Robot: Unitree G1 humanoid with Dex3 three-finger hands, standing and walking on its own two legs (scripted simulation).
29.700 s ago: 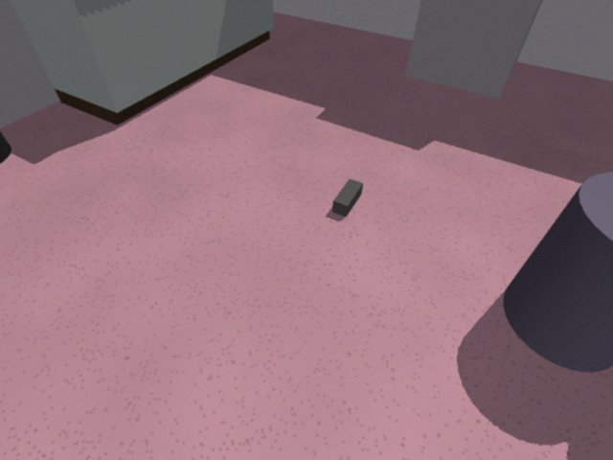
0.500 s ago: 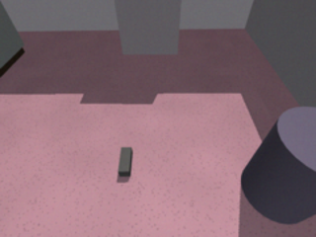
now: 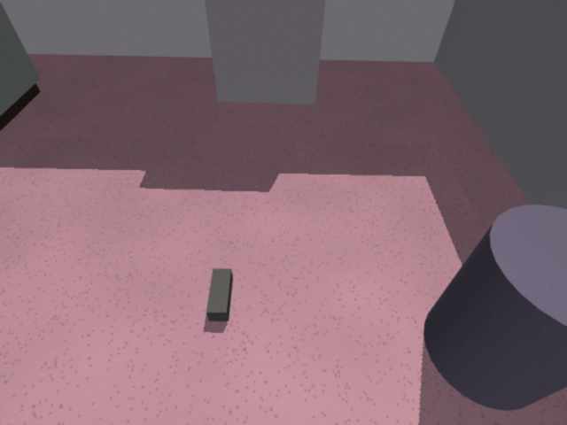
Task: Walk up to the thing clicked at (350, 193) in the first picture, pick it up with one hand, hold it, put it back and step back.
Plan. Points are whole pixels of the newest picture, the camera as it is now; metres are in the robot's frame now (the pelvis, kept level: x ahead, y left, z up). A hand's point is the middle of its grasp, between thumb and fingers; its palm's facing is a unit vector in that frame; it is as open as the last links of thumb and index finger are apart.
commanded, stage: stand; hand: left
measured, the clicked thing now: (220, 294) +0.74 +0.24 -0.74
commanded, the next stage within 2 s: walk up in 0.88 s
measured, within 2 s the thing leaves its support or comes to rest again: neither
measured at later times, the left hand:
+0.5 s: hand out of the picture +0.07 +0.24 -0.15, palm faces -0.03 -0.94 -0.35, open 7.4 cm
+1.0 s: hand out of the picture +0.09 +0.25 -0.15, palm faces +0.02 -0.94 -0.35, open 7.3 cm
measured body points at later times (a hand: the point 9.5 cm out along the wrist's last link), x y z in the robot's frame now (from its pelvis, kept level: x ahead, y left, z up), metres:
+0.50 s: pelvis +0.00 -0.02 +0.00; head +0.01 -0.02 +0.45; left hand +0.07 +0.29 -0.13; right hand +0.06 -0.32 -0.13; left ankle +0.00 +0.13 -0.75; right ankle +0.01 -0.13 -0.75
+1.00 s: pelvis +0.02 -0.01 +0.00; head +0.02 -0.02 +0.45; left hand +0.09 +0.30 -0.12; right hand +0.08 -0.32 -0.13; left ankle -0.01 +0.12 -0.73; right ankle +0.01 -0.13 -0.74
